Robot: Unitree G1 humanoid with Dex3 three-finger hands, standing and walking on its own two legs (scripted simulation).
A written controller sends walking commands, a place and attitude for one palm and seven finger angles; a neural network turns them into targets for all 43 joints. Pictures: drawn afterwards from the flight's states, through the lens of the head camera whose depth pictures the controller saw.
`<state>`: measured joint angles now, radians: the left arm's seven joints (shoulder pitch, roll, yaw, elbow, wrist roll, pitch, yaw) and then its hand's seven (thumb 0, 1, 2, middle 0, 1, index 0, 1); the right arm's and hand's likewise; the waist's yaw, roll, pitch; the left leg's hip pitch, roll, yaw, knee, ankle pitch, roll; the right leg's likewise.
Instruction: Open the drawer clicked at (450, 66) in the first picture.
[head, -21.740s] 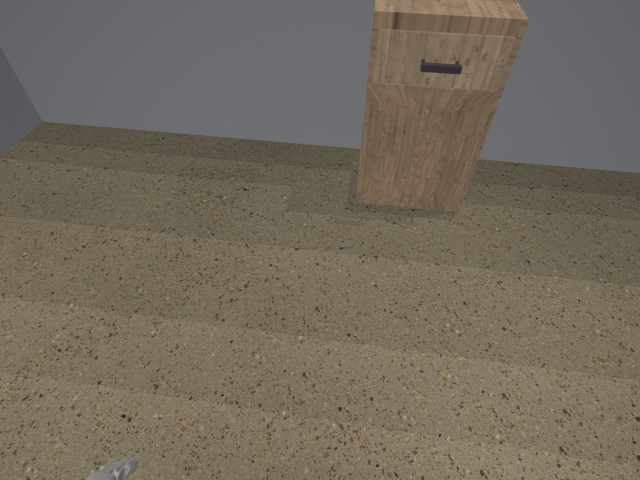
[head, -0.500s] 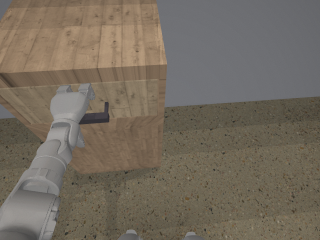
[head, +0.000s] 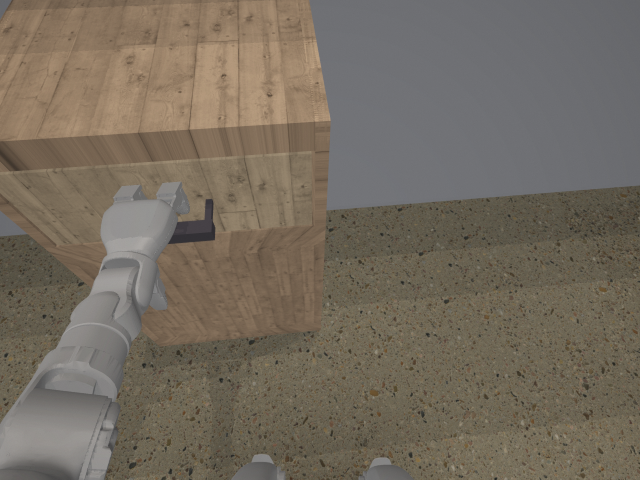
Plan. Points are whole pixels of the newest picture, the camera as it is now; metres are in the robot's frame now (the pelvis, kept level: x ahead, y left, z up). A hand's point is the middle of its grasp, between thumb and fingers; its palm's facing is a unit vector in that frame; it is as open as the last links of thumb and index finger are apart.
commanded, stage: lower the fingers behind the handle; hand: left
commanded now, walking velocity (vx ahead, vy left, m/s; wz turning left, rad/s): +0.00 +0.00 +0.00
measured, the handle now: (169, 221) +0.48 +0.23 -0.03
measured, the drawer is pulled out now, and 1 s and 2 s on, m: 0.00 0.00 0.00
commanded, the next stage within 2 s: close the thumb around the handle in 1.12 s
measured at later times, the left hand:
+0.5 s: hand (166, 252) +0.43 +0.23 -0.04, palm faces -0.09 -0.03 -1.00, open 13.8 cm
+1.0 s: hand (164, 256) +0.43 +0.24 -0.05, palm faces -0.09 -0.04 -0.99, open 13.8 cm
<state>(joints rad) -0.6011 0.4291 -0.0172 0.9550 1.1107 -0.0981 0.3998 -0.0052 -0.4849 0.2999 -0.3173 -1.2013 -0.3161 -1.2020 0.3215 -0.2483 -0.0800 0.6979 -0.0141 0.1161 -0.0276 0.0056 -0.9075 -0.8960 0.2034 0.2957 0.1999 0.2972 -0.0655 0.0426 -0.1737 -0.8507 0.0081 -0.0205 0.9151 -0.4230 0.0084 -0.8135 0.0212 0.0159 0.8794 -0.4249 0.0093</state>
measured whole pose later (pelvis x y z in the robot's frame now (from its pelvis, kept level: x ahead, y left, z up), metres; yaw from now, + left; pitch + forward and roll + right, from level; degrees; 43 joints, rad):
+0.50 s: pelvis +0.00 +0.00 -0.02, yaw -1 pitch +23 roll -1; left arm -0.63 0.44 0.01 1.02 1.12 -0.07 0.43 0.00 -0.49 0.30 -0.32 -1.20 -0.32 -1.20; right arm 0.31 -0.24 -0.06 0.71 -0.02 0.11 -0.02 0.01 -0.91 -0.90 0.20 0.30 0.20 0.30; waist -0.09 0.05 -0.19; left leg -0.95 0.02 -0.02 1.00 -0.46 0.00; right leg -0.92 0.03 0.02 0.97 -0.46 0.01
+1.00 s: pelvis -0.01 +0.00 -0.02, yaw -1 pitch +24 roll -2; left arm -0.66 0.45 0.01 1.03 1.10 -0.03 0.43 0.00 -0.48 0.30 -0.31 -1.20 -0.32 -1.21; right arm 0.30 -0.24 -0.05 0.71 -0.03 0.10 -0.02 0.00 -0.91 -0.90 0.20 0.30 0.20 0.30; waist -0.10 0.05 -0.20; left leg -1.01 0.02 -0.02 1.06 -0.47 0.01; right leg -0.97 0.04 0.01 1.02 -0.47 0.01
